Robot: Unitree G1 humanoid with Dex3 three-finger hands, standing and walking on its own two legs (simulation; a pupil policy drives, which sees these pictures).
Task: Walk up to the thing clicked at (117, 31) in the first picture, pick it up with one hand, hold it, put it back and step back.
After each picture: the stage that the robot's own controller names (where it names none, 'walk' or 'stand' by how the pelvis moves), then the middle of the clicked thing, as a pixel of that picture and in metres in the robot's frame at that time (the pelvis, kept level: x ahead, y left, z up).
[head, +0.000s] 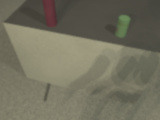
stand; (122, 26) +0.79 -0.26 -0.08
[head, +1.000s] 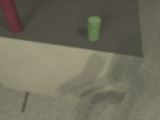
rise first; (93, 29) +0.72 -0.05 -0.05
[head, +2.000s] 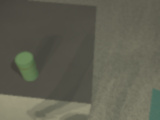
stand; (27, 67) +0.43 +0.23 -0.05
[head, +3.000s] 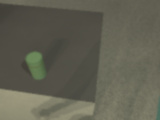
stand; (36, 66) +0.48 +0.20 -0.06
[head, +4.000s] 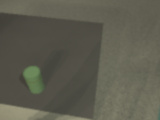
stand; (34, 80) +0.43 +0.20 -0.08
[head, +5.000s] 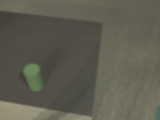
stand; (34, 77) +0.44 +0.20 -0.08
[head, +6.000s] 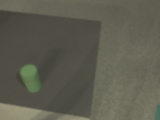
stand; (31, 78) +0.43 +0.21 -0.08
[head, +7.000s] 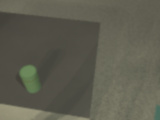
stand; (31, 79) +0.43 +0.21 -0.08
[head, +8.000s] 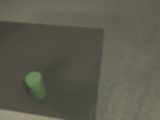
rise first; (36, 85) +0.42 +0.21 -0.08
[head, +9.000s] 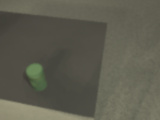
go down; (37, 77) +0.43 +0.21 -0.08
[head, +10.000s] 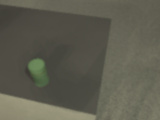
go down; (39, 73) +0.44 +0.20 -0.07
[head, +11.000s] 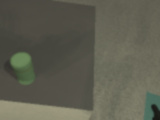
go down; (23, 69) +0.43 +0.19 -0.02
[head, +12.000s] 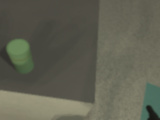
close in; (21, 57) +0.43 +0.19 +0.00
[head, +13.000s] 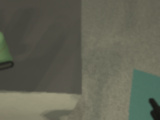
close; out of the picture +0.45 +0.21 +0.02
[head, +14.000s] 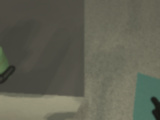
lift; out of the picture +0.41 +0.22 +0.02
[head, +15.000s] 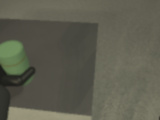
lift; (16, 64) +0.33 +0.18 +0.17
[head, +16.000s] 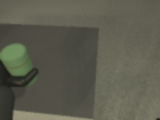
hold; (20, 66) +0.33 +0.17 +0.16
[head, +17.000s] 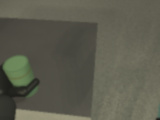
hold; (22, 77) +0.33 +0.18 +0.11
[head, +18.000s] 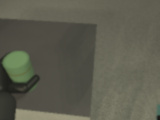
crouch; (22, 72) +0.33 +0.17 +0.13
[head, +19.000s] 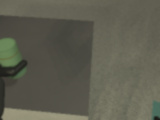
crouch; (10, 59) +0.39 +0.21 +0.12
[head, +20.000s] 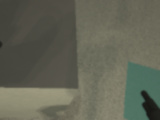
lower; out of the picture +0.48 +0.22 +0.03
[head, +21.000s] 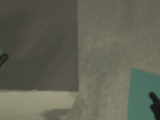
lower; out of the picture +0.45 +0.22 +0.02
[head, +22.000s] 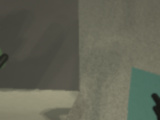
lower; out of the picture +0.44 +0.22 +0.02
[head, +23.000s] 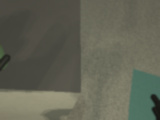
lower; out of the picture +0.44 +0.22 +0.02
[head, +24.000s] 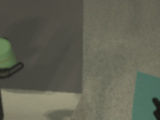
open; (3, 58) +0.42 +0.20 +0.02
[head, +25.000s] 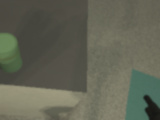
sink last; (7, 54) +0.42 +0.18 +0.02
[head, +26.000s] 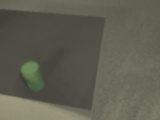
sink last; (33, 76) +0.42 +0.22 -0.02
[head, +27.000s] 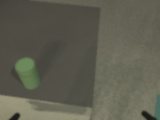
stand; (28, 74) +0.40 +0.20 -0.02
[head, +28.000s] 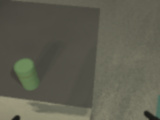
stand; (27, 75) +0.40 +0.20 -0.01
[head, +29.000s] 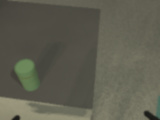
stand; (28, 75) +0.40 +0.20 -0.01
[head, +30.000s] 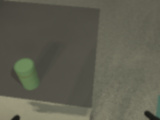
stand; (27, 74) +0.41 +0.20 -0.01
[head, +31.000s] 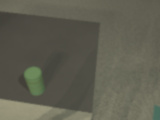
stand; (35, 81) +0.41 +0.19 -0.06
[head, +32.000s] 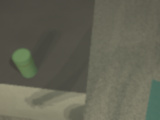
walk; (25, 63) +0.44 +0.22 -0.06
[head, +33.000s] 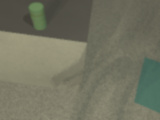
walk; (38, 16) +0.69 +0.21 -0.06
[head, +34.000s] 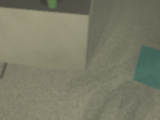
stand; out of the picture +1.00 +0.19 -0.05
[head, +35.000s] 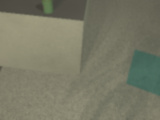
stand; (47, 3) +1.00 +0.20 -0.08
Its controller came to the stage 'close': yes
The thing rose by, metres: 0.23
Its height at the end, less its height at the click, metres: +0.00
